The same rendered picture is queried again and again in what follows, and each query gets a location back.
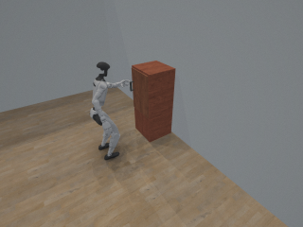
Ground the cupboard door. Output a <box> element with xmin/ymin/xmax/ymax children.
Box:
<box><xmin>132</xmin><ymin>67</ymin><xmax>149</xmax><ymax>118</ymax></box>

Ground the robot right foot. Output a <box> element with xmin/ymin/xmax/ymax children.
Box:
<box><xmin>104</xmin><ymin>151</ymin><xmax>119</xmax><ymax>161</ymax></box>

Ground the left robot hand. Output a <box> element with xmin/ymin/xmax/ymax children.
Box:
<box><xmin>120</xmin><ymin>79</ymin><xmax>130</xmax><ymax>87</ymax></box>

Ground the robot left upper arm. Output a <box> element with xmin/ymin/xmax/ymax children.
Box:
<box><xmin>106</xmin><ymin>81</ymin><xmax>112</xmax><ymax>89</ymax></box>

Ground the robot right upper arm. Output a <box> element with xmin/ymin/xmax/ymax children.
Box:
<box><xmin>92</xmin><ymin>81</ymin><xmax>107</xmax><ymax>105</ymax></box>

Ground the handle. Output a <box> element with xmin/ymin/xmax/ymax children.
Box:
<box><xmin>130</xmin><ymin>81</ymin><xmax>134</xmax><ymax>91</ymax></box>

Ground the robot left forearm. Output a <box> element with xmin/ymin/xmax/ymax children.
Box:
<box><xmin>110</xmin><ymin>82</ymin><xmax>120</xmax><ymax>89</ymax></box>

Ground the robot right forearm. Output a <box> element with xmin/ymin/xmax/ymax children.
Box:
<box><xmin>94</xmin><ymin>100</ymin><xmax>107</xmax><ymax>123</ymax></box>

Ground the humanoid robot head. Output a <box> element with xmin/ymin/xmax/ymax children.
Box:
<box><xmin>96</xmin><ymin>61</ymin><xmax>110</xmax><ymax>82</ymax></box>

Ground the right robot hand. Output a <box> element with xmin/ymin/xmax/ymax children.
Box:
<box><xmin>102</xmin><ymin>121</ymin><xmax>113</xmax><ymax>136</ymax></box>

